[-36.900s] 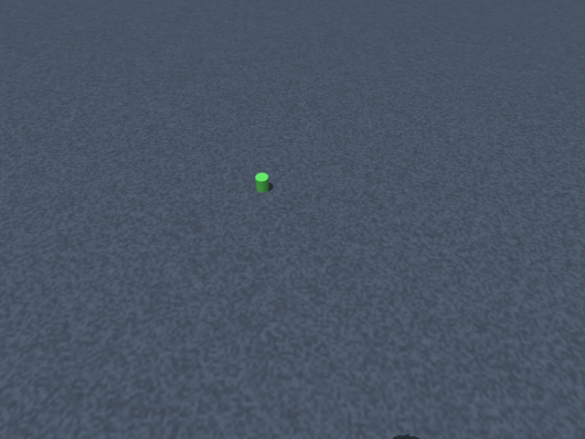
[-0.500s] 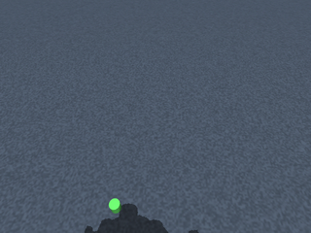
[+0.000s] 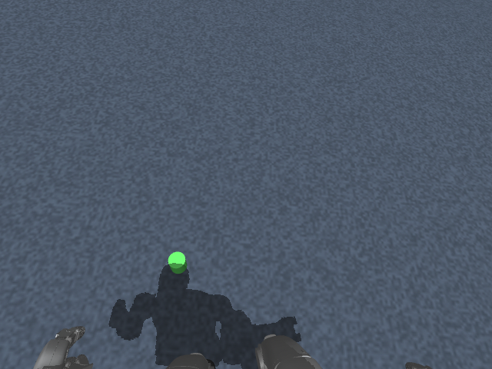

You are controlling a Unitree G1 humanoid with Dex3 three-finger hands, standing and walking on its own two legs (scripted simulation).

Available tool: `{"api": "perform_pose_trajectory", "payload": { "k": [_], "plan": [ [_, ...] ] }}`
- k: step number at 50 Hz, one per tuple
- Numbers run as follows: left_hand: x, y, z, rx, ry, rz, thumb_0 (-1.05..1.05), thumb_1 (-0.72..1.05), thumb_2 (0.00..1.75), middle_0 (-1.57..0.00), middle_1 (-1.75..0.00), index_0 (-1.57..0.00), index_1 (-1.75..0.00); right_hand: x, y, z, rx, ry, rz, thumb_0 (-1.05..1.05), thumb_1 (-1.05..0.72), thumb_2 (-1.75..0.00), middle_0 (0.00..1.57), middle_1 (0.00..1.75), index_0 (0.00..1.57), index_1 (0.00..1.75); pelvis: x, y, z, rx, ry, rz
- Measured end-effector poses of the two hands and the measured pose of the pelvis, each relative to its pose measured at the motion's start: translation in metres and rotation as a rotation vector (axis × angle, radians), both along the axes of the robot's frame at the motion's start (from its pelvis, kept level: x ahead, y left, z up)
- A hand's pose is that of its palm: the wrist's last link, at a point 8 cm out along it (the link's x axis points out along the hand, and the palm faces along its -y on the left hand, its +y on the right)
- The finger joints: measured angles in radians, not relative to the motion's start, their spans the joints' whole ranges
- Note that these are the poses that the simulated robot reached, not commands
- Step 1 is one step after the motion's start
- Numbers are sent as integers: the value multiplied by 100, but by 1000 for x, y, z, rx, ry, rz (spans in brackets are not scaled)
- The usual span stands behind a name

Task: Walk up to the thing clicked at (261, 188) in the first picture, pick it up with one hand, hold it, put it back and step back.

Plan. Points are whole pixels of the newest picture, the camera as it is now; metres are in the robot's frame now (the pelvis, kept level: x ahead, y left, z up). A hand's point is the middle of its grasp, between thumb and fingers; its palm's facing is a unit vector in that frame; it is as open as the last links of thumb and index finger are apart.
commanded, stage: step back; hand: left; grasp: from above
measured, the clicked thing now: (177, 262) +0.49 +0.21 -0.73
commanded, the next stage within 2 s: none
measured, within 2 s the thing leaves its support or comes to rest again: neither
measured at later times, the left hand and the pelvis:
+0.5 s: hand out of the picture -0.01 +0.24 -0.14, palm faces -0.02 -0.91 -0.41, open 7.4 cm; pelvis -0.12 -0.02 +0.00, yaw -1 degrees
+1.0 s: hand out of the picture -0.20 +0.23 -0.15, palm faces -0.03 -0.91 -0.41, open 7.4 cm; pelvis -0.29 -0.05 -0.02, yaw -2 degrees
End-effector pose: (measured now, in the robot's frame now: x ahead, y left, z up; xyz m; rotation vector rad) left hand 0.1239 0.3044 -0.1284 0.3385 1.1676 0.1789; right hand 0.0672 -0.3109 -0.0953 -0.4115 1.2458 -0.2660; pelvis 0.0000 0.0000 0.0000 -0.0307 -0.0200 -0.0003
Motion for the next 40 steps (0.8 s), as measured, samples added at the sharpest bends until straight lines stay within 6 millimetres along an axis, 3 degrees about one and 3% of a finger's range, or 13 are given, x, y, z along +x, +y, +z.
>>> {"api": "perform_pose_trajectory", "payload": {
  "k": [7, 15, 19, 24, 30, 35, 40],
  "plan": [
    [-41, -1, 1, 20, 41, -22, 1, 90, 90, -21, -30, -20, -30, -20, 5, -10, 32, -77, -3, 1, -90, -90, 21, 30, 20, 30, -31, -1, -5, 10, -15, -46],
    [-93, -16, 13, 54, 9, -34, 1, 91, 90, -21, -30, -20, -30, -56, -20, -29, 69, -124, -19, 1, -90, -90, 21, 30, 20, 30, -76, -20, -15, 7, -32, -66],
    [-123, -22, 25, 53, 5, -15, 1, 90, 90, -21, -30, -20, -30, -79, -27, -24, 71, -103, -24, 1, -90, -90, 21, 30, 20, 30, -94, -23, -6, 42, -29, -62],
    [-138, -22, 32, 57, -47, -6, 1, 90, 90, -21, -30, -20, -30, -116, -30, -18, 48, -53, 2, 1, -91, -90, 21, 30, 20, 30, -119, -21, -2, 45, -11, -29],
    [-153, -11, 17, 28, -137, -4, 1, 90, 90, -21, -30, -20, -30, -156, -22, -19, 5, -14, 46, 1, -91, -90, 20, 30, 20, 30, -158, -12, -14, 46, -22, 24],
    [-186, -9, 15, 7, -101, 21, 1, 90, 90, -21, -30, -20, -30, -182, -11, -6, 17, -38, 61, 1, -90, -90, 21, 30, 20, 30, -188, -11, -6, 17, -29, 22],
    [-229, -10, 16, 13, -69, 27, 1, 90, 90, -21, -30, -20, -30, -195, -15, 2, 9, -96, 71, 1, -90, -90, 21, 30, 20, 30, -218, -18, -2, 5, -18, -5]
  ]
}}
